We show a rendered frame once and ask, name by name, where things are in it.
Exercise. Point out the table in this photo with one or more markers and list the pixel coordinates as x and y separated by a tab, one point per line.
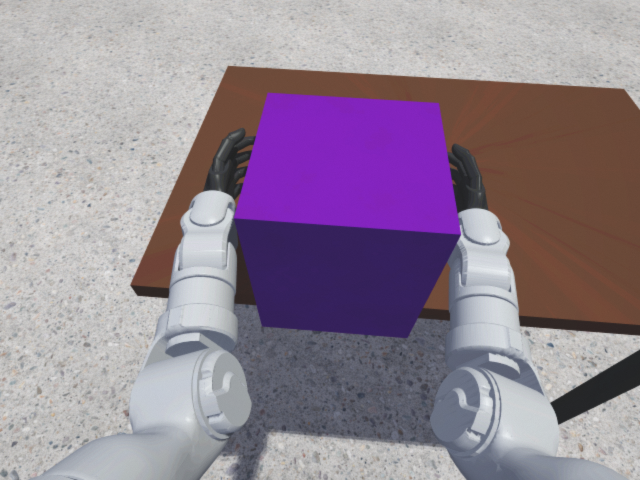
561	170

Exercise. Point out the right robot hand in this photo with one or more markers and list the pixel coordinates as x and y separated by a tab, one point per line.
469	190

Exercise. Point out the right robot forearm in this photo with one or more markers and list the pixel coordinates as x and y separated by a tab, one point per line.
483	306

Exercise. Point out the left robot hand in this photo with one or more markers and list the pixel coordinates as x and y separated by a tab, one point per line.
223	173

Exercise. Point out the left robot upper arm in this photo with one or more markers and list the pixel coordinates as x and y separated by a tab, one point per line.
183	411

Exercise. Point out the left robot forearm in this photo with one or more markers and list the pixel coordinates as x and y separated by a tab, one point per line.
200	309

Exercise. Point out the carton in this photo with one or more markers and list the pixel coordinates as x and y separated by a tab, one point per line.
347	214

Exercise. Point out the right robot upper arm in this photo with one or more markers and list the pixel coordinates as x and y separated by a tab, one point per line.
497	429

